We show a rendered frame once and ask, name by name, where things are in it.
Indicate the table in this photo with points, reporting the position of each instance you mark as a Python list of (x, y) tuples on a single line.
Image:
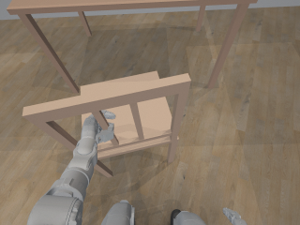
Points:
[(24, 9)]

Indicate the right robot foot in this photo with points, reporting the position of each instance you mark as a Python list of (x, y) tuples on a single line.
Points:
[(175, 212)]

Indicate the left robot forearm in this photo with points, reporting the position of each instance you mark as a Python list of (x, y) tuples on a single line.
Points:
[(76, 177)]

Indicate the left robot hand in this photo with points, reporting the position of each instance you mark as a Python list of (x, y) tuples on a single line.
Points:
[(92, 129)]

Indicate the left robot thigh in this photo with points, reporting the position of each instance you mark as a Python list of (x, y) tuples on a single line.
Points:
[(122, 213)]

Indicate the right robot hand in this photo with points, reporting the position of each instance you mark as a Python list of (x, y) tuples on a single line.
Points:
[(233, 216)]

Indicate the chair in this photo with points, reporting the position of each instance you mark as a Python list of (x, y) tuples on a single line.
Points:
[(142, 114)]

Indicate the left robot upper arm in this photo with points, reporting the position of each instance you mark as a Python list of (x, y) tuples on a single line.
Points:
[(57, 210)]

